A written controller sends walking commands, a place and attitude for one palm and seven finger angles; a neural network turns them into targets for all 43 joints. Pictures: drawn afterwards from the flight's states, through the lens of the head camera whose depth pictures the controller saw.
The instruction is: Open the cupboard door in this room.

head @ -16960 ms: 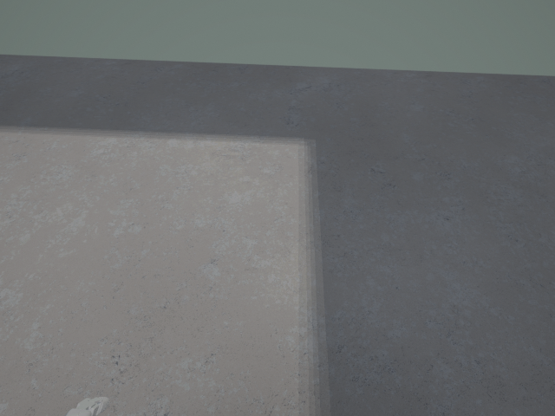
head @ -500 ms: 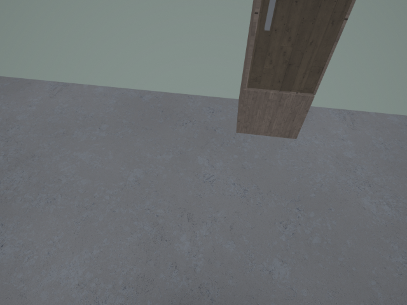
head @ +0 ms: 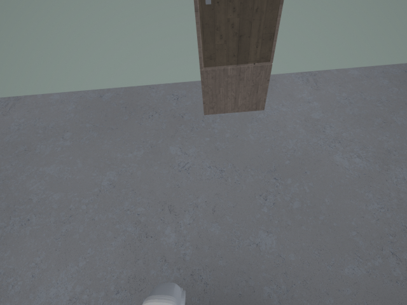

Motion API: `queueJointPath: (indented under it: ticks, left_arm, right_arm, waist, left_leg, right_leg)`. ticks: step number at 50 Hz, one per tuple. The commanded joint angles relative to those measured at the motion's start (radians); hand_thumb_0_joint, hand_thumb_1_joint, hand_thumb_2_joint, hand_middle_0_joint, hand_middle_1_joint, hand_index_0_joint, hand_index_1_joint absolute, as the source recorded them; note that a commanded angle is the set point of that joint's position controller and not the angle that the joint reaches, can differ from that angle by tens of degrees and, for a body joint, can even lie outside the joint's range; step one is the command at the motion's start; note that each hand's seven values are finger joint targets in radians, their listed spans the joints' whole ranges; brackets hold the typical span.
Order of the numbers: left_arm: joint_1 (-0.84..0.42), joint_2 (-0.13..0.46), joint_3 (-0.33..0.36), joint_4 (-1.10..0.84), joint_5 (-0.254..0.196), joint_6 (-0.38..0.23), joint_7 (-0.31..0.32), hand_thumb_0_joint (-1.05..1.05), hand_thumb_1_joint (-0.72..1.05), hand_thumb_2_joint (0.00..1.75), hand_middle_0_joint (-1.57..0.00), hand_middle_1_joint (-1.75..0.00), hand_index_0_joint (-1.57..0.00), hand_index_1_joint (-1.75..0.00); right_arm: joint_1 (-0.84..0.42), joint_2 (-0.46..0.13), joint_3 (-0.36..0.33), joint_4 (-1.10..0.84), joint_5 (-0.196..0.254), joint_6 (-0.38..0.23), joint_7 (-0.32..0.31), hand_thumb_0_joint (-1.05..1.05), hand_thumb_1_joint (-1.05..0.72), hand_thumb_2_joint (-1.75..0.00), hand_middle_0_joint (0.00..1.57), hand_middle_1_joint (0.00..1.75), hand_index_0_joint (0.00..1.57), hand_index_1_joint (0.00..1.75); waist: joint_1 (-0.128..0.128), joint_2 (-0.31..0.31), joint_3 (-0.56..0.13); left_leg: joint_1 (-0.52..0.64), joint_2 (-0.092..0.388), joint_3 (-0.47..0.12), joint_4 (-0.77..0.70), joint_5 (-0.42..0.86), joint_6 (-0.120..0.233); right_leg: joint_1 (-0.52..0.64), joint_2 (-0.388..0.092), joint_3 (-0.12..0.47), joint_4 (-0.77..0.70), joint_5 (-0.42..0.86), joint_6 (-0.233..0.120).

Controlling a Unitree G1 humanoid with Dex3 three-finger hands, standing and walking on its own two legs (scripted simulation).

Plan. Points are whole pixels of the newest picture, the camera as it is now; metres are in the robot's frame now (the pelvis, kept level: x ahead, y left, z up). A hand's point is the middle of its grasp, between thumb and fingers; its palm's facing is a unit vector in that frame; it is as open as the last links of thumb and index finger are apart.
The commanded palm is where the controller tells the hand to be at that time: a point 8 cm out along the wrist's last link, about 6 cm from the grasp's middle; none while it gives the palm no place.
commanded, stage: walk to a spot facing it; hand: left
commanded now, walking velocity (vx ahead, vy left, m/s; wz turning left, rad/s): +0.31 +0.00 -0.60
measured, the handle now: out of the picture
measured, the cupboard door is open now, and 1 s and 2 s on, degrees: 0 0 0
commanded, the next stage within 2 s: turn to face it in 1.32 s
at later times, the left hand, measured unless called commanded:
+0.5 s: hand (108, 283) +0.17 +0.27 -0.18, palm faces -0.17 -0.96 -0.23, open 7.4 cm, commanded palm none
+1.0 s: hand (236, 153) +0.56 -0.03 -0.16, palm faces -0.66 -0.73 -0.20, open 7.3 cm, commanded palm none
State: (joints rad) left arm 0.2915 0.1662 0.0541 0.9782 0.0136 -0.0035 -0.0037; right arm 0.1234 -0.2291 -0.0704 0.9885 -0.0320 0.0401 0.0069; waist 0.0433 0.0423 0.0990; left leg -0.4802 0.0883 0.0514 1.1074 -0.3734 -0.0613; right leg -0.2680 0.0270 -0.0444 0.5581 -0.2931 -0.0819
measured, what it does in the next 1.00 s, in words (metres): walks ahead, turning right: left foot, then right foot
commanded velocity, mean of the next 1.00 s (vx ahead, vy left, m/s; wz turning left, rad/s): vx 0.33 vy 0.00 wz -0.56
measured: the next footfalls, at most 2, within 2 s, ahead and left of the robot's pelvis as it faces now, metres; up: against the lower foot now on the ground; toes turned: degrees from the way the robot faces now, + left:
left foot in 0.42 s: +0.25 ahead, +0.15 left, +0.00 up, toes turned -10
right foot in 0.94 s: +0.37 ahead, -0.18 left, +0.00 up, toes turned -42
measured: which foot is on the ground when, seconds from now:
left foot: up 0.00-0.40, down 0.42-0.96, up 0.98-1.00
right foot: down 0.00-0.42, up 0.44-0.92, down 0.94-1.00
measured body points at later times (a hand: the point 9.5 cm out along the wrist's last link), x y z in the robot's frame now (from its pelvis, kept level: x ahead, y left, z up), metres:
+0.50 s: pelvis +0.15 +0.06 -0.01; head +0.18 +0.07 +0.44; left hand +0.18 +0.32 -0.16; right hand +0.24 -0.21 -0.12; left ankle +0.21 +0.16 -0.74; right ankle +0.02 -0.04 -0.68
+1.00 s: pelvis +0.30 -0.06 -0.02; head +0.35 -0.10 +0.42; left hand +0.59 +0.01 -0.15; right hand +0.07 -0.17 -0.16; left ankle +0.24 +0.15 -0.67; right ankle +0.34 -0.16 -0.74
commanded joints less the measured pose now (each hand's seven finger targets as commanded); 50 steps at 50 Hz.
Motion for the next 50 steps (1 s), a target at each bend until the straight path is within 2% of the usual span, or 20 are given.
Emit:
queueJointPath:
  ticks: [1,10,16,18,19,20,21,22,24,26,30,35,41,44,45,46,47,48,49,50]
  left_arm:
    - [0.083,0.200,0.041,-0.029,0.001,-0.043,0.004,0.00,0.90,0.90,-0.20,-0.30,-0.20,-0.30]
    - [0.175,0.189,0.038,0.006,0.009,-0.056,0.008,0.00,0.90,0.90,-0.20,-0.30,-0.20,-0.30]
    - [0.132,0.223,0.046,0.001,0.012,-0.046,0.013,0.00,0.90,0.90,-0.20,-0.30,-0.20,-0.30]
    - [0.084,0.233,0.052,-0.010,0.008,-0.042,0.011,0.00,0.90,0.90,-0.20,-0.30,-0.20,-0.30]
    - [0.042,0.232,0.053,-0.020,0.002,-0.041,0.011,0.00,0.90,0.90,-0.20,-0.30,-0.20,-0.30]
    - [0.023,0.202,0.049,-0.034,-0.004,-0.041,0.005,0.00,0.90,0.90,-0.20,-0.30,-0.20,-0.30]
    - [0.049,0.141,0.042,-0.053,-0.015,-0.040,-0.008,0.00,0.90,0.90,-0.20,-0.30,-0.20,-0.30]
    - [0.021,0.137,0.036,-0.079,-0.008,-0.049,-0.012,0.00,0.90,0.90,-0.20,-0.30,-0.20,-0.30]
    - [-0.060,0.144,0.044,-0.078,0.009,-0.034,-0.022,0.00,0.90,0.90,-0.20,-0.30,-0.20,-0.30]
    - [-0.053,0.131,0.046,-0.078,0.019,-0.014,-0.043,0.00,0.90,0.90,-0.20,-0.30,-0.20,-0.30]
    - [-0.072,0.093,0.037,-0.093,0.020,0.013,-0.050,0.00,0.90,0.90,-0.20,-0.30,-0.20,-0.30]
    - [-0.226,0.073,0.025,-0.146,0.022,0.026,-0.058,0.00,0.90,0.90,-0.20,-0.30,-0.20,-0.30]
    - [-0.384,0.062,0.011,-0.184,0.018,0.011,-0.060,0.00,0.90,0.90,-0.20,-0.30,-0.20,-0.30]
    - [-0.285,0.093,0.017,-0.158,0.019,-0.005,-0.052,0.00,0.90,0.90,-0.20,-0.30,-0.20,-0.30]
    - [-0.156,0.122,0.027,-0.122,0.020,-0.016,-0.046,0.00,0.90,0.90,-0.20,-0.30,-0.20,-0.30]
    - [0.019,0.194,0.045,-0.063,0.021,-0.028,-0.039,0.00,0.90,0.90,-0.20,-0.30,-0.20,-0.30]
    - [0.136,0.324,0.067,-0.028,0.020,-0.040,-0.021,0.00,0.90,0.90,-0.20,-0.30,-0.20,-0.30]
    - [0.184,0.385,0.074,-0.001,-0.012,-0.033,-0.010,0.00,0.90,0.90,-0.20,-0.30,-0.20,-0.30]
    - [0.137,0.376,0.074,-0.029,-0.017,-0.036,-0.002,0.00,0.90,0.90,-0.20,-0.30,-0.20,-0.30]
    - [0.053,0.324,0.059,-0.047,-0.019,-0.035,0.000,0.00,0.90,0.90,-0.20,-0.30,-0.20,-0.30]
  right_arm:
    - [-0.036,-0.083,-0.017,-0.094,0.001,-0.042,0.003,0.00,-0.90,-0.90,0.20,0.30,0.20,0.30]
    - [-0.155,-0.072,-0.005,-0.166,0.010,-0.062,0.002,0.00,-0.90,-0.90,0.20,0.30,0.20,0.30]
    - [-0.192,-0.064,0.004,-0.201,0.020,-0.081,0.004,0.00,-0.90,-0.90,0.20,0.30,0.20,0.30]
    - [-0.120,-0.075,0.001,-0.184,0.022,-0.091,-0.002,0.00,-0.90,-0.90,0.20,0.30,0.20,0.30]
    - [-0.022,-0.096,-0.005,-0.154,0.021,-0.098,-0.011,0.00,-0.90,-0.90,0.20,0.30,0.20,0.30]
    - [0.122,-0.158,-0.020,-0.108,0.018,-0.106,-0.026,0.00,-0.90,-0.90,0.20,0.30,0.20,0.30]
    - [0.262,-0.269,-0.046,-0.074,0.002,-0.111,-0.030,0.00,-0.90,-0.90,0.20,0.30,0.20,0.30]
    - [0.315,-0.293,-0.041,-0.079,0.008,-0.095,-0.027,0.00,-0.90,-0.90,0.20,0.30,0.20,0.30]
    - [0.198,-0.191,-0.017,-0.097,0.007,-0.096,-0.021,0.00,-0.90,-0.90,0.20,0.30,0.20,0.30]
    - [0.125,-0.113,0.003,-0.102,0.005,-0.105,-0.022,0.00,-0.90,-0.90,0.20,0.30,0.20,0.30]
    - [0.182,-0.089,0.005,-0.063,0.011,-0.128,-0.028,0.00,-0.90,-0.90,0.20,0.30,0.20,0.30]
    - [0.274,-0.088,-0.001,-0.014,0.009,-0.132,-0.029,0.00,-0.90,-0.90,0.20,0.30,0.20,0.30]
    - [0.359,-0.105,-0.008,0.032,-0.001,-0.123,-0.027,0.00,-0.90,-0.90,0.20,0.30,0.20,0.30]
    - [0.357,-0.138,-0.016,0.030,0.005,-0.118,-0.025,0.00,-0.90,-0.90,0.20,0.30,0.20,0.30]
    - [0.337,-0.157,-0.020,0.023,0.009,-0.116,-0.024,0.00,-0.90,-0.90,0.20,0.30,0.20,0.30]
    - [0.312,-0.162,-0.018,0.005,0.019,-0.114,-0.016,0.00,-0.90,-0.90,0.20,0.30,0.20,0.30]
    - [0.337,-0.082,-0.001,-0.025,0.035,-0.111,-0.006,0.00,-0.90,-0.90,0.20,0.30,0.20,0.30]
    - [0.259,-0.059,0.007,-0.071,0.036,-0.107,-0.018,0.00,-0.90,-0.90,0.20,0.30,0.20,0.30]
    - [0.253,-0.080,0.006,-0.070,0.033,-0.106,-0.020,0.00,-0.90,-0.90,0.20,0.30,0.20,0.30]
    - [0.211,-0.092,-0.003,-0.068,0.030,-0.101,-0.019,0.00,-0.90,-0.90,0.20,0.30,0.20,0.30]
  waist:
    - [-0.002,-0.127,-0.091]
    - [0.035,-0.153,-0.057]
    - [0.035,-0.184,-0.064]
    - [-0.003,-0.185,-0.080]
    - [-0.056,-0.148,-0.109]
    - [-0.115,-0.040,-0.185]
    - [-0.153,0.250,-0.295]
    - [-0.159,0.221,-0.252]
    - [-0.114,0.161,-0.072]
    - [-0.054,0.108,0.013]
    - [-0.036,0.071,-0.051]
    - [-0.060,0.054,0.001]
    - [-0.109,0.089,0.024]
    - [-0.058,0.115,-0.065]
    - [0.006,0.111,-0.140]
    - [0.092,0.060,-0.247]
    - [0.124,-0.166,-0.363]
    - [0.117,-0.201,-0.407]
    - [0.096,-0.220,-0.429]
    - [0.062,-0.111,-0.308]
  left_leg:
    - [-0.163,0.023,-0.052,0.001,0.109,-0.019]
    - [-0.226,0.016,-0.047,-0.164,0.096,-0.034]
    - [-0.060,-0.032,-0.025,-0.406,0.048,-0.011]
    - [0.109,-0.051,-0.007,-0.536,0.095,-0.005]
    - [0.294,-0.057,-0.006,-0.648,0.169,0.003]
    - [0.571,0.019,-0.064,-0.702,0.188,0.026]
    - [0.792,0.320,-0.396,-0.734,0.152,0.116]
    - [0.717,0.443,-0.509,-0.797,0.124,0.191]
    - [0.428,0.396,-0.440,-0.905,-0.131,0.190]
    - [0.314,0.315,-0.249,-0.925,-0.035,0.148]
    - [0.379,0.268,-0.027,-0.886,0.286,0.142]
    - [0.455,0.269,0.073,-0.884,0.418,0.152]
    - [0.521,0.266,0.180,-0.828,0.631,0.138]
    - [0.571,0.267,0.240,-0.641,1.013,0.115]
    - [0.545,0.247,0.259,-0.472,1.047,0.090]
    - [0.371,0.218,0.277,-0.245,0.882,0.049]
    - [-0.010,0.095,0.239,0.072,0.064,0.007]
    - [-0.181,0.013,0.117,0.311,-0.268,-0.009]
    - [-0.175,0.044,-0.032,0.354,-0.159,-0.004]
    - [-0.204,0.067,-0.042,0.362,-0.071,-0.004]
  right_leg:
    - [0.204,-0.242,0.372,-0.331,0.041,-0.060]
    - [0.296,-0.243,0.416,-0.304,0.250,-0.116]
    - [0.254,-0.224,0.431,-0.234,0.365,-0.105]
    - [0.174,-0.199,0.410,-0.173,0.378,-0.078]
    - [0.072,-0.153,0.373,-0.081,0.378,-0.046]
    - [-0.086,-0.078,0.307,0.077,0.317,-0.008]
    - [-0.315,0.044,0.160,0.377,-0.145,0.043]
    - [-0.386,0.016,0.104,0.565,-0.317,0.065]
    - [-0.415,-0.073,0.090,0.727,-0.208,0.075]
    - [-0.399,-0.125,0.067,0.710,-0.085,0.086]
    - [-0.416,-0.147,0.043,0.689,0.053,0.112]
    - [-0.506,-0.160,0.001,0.549,0.130,0.123]
    - [-0.374,-0.098,-0.093,0.202,0.106,0.078]
    - [-0.187,-0.019,-0.147,0.090,0.041,0.022]
    - [-0.010,0.008,-0.159,0.010,0.071,0.006]
    - [0.315,-0.024,-0.123,-0.050,0.197,-0.012]
    - [0.653,-0.315,0.264,-0.036,0.422,-0.109]
    - [0.704,-0.470,0.489,-0.061,0.825,-0.189]
    - [0.620,-0.454,0.488,-0.106,0.752,-0.178]
    - [0.506,-0.417,0.446,-0.141,0.595,-0.170]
